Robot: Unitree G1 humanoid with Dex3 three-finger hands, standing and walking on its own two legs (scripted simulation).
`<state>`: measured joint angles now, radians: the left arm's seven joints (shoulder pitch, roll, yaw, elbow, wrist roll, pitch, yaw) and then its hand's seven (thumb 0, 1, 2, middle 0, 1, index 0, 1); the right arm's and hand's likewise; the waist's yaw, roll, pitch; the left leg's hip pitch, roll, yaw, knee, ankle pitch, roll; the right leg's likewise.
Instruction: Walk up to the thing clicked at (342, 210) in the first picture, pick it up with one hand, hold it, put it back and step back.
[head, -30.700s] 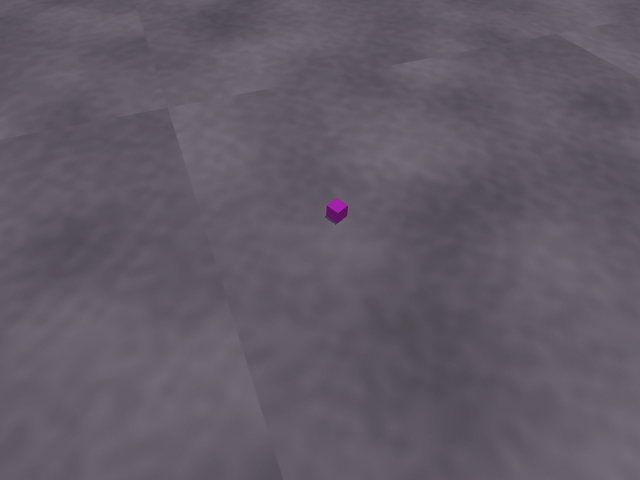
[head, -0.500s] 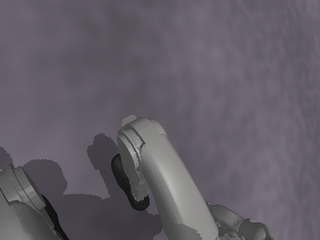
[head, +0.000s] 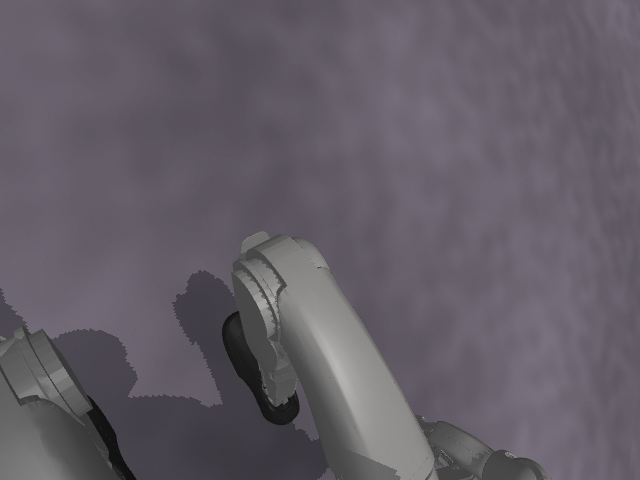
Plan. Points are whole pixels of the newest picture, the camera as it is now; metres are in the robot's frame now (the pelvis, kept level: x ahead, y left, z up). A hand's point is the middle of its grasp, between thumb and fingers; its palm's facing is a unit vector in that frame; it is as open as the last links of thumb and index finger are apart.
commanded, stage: close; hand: left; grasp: from above
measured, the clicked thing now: out of the picture +0.41 +0.31 -0.29
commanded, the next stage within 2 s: settle in 0.38 s
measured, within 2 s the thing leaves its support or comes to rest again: leaves its support in 0.92 s
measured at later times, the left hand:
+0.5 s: hand out of the picture +0.41 +0.30 -0.26, palm faces -0.07 -0.48 -0.87, open 10.2 cm
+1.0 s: hand out of the picture +0.41 +0.32 -0.24, palm faces +0.01 -0.47 -0.88, open 9.5 cm
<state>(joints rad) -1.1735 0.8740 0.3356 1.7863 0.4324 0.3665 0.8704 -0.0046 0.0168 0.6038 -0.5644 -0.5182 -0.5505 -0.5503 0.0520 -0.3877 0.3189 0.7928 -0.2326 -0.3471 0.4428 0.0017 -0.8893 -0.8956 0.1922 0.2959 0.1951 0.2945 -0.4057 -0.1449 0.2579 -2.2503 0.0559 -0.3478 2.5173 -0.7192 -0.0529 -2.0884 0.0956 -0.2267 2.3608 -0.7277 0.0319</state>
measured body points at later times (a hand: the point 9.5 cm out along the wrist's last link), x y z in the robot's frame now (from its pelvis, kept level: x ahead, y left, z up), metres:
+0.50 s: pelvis +0.00 +0.00 +0.00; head +0.28 +0.12 +0.33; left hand +0.41 +0.32 -0.21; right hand +0.03 -0.25 -0.05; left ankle +0.07 +0.14 -0.28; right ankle +0.11 -0.11 -0.28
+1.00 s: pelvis +0.00 +0.00 +0.01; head +0.27 +0.11 +0.34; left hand +0.41 +0.34 -0.19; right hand +0.04 -0.25 -0.06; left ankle +0.07 +0.14 -0.28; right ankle +0.11 -0.11 -0.28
